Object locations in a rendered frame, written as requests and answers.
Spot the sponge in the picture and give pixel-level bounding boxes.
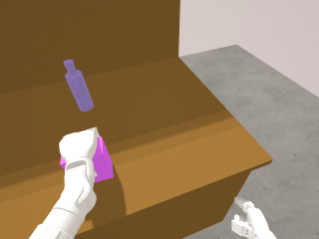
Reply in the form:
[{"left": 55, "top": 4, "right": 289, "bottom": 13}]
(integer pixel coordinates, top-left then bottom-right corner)
[{"left": 60, "top": 136, "right": 114, "bottom": 182}]

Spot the robot left forearm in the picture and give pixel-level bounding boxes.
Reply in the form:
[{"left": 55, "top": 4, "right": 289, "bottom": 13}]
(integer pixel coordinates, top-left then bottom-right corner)
[{"left": 29, "top": 157, "right": 97, "bottom": 239}]

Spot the robot right forearm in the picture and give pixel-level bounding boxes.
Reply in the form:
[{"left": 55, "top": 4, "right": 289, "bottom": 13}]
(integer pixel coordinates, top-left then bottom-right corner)
[{"left": 252, "top": 228, "right": 277, "bottom": 239}]

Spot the left robot hand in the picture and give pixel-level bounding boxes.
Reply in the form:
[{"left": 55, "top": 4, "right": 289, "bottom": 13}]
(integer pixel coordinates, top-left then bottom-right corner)
[{"left": 59, "top": 127, "right": 100, "bottom": 177}]

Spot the table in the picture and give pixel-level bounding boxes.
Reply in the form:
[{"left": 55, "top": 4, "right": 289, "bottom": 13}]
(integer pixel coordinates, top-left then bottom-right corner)
[{"left": 0, "top": 0, "right": 273, "bottom": 239}]

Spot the right robot hand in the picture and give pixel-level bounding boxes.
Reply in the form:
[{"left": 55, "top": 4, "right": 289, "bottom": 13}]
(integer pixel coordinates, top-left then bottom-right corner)
[{"left": 231, "top": 196, "right": 270, "bottom": 239}]

